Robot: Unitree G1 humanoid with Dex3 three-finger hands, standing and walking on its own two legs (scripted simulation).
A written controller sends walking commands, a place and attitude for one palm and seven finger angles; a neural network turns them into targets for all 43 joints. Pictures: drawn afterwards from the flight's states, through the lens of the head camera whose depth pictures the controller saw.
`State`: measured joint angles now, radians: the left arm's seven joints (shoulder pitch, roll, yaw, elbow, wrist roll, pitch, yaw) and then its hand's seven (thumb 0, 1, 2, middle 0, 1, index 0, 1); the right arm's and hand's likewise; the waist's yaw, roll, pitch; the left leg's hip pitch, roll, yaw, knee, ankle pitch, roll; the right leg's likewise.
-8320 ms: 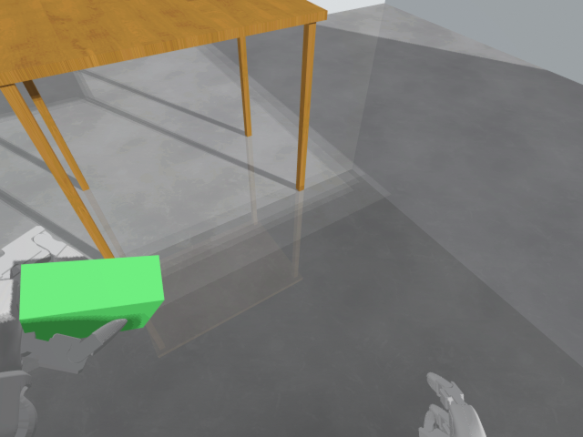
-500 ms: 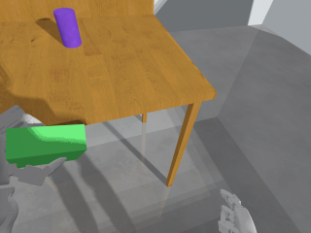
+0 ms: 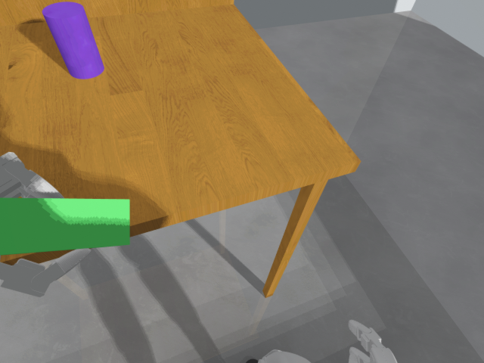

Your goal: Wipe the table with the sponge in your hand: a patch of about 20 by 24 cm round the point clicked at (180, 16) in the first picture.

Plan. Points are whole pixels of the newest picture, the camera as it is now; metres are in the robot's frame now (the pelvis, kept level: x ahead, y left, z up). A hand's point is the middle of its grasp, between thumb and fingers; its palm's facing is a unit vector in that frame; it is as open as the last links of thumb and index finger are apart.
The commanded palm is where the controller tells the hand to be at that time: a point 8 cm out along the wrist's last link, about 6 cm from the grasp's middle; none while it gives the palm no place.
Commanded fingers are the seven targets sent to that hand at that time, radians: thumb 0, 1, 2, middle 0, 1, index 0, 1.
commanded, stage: shuffle to correct the standing spot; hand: left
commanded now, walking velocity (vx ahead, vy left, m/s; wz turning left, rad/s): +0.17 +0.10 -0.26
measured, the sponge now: (78, 227) +0.25 +0.19 +0.17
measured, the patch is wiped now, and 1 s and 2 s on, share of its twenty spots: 0.00 0.00 0.00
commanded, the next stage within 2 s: come to a stop and stand still in 0.16 s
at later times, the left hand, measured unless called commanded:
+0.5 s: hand (7, 140) +0.34 +0.30 +0.20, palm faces +0.37 -0.84 -0.40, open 9.2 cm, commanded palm +0.28 +0.33 +0.20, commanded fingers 0.00 0.10 1.30 -1.20 -1.60 -1.20 -1.60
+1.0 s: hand out of the picture +0.36 +0.34 +0.24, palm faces +0.45 -0.79 -0.42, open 9.2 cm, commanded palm +0.27 +0.33 +0.20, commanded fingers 0.00 0.10 1.30 -1.20 -1.60 -1.20 -1.60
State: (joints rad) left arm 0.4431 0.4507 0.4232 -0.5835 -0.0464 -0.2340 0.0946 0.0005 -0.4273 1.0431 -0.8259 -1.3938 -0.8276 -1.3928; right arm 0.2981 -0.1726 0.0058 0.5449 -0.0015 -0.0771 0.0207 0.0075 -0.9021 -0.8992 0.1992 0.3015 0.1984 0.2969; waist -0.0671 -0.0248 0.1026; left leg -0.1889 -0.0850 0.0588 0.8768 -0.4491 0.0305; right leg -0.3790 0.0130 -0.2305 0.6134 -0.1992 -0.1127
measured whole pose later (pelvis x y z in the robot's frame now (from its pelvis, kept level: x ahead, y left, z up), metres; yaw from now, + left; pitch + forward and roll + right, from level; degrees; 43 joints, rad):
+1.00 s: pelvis +0.09 +0.07 +0.02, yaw -5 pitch +0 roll -1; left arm 0.19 0.58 0.48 -0.33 -0.06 -0.27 0.12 0.00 -0.43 1.05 -0.83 -1.39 -0.83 -1.39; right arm 0.24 -0.24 0.04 0.57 0.01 -0.15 -0.04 0.01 -0.91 -0.90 0.20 0.30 0.19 0.30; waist 0.04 -0.04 0.05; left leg -0.32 0.04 0.03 0.59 -0.28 0.00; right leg -0.30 0.04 -0.10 0.53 -0.23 -0.06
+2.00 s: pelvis +0.11 +0.09 +0.03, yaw -4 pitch -1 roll -1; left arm 0.42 0.34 0.35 -0.45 -0.06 -0.16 0.14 0.00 -0.42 1.05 -0.81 -1.41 -0.81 -1.41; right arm 0.20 -0.22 0.02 0.58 0.01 -0.11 -0.06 0.01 -0.90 -0.90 0.20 0.30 0.20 0.30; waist 0.01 0.00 0.03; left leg -0.22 0.00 0.03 0.49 -0.25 0.03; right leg -0.20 0.00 -0.09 0.44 -0.22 -0.02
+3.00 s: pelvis +0.07 +0.06 +0.02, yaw -5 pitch -1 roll -1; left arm 0.47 0.37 0.35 -0.55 -0.09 -0.13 0.12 0.00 -0.43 1.05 -0.82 -1.41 -0.82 -1.41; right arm 0.17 -0.17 0.05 0.56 0.01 -0.08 -0.05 0.01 -0.90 -0.90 0.20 0.30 0.20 0.30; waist 0.03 0.01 0.08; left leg -0.29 0.06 0.04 0.52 -0.21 -0.02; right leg -0.28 0.06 -0.09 0.45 -0.16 -0.07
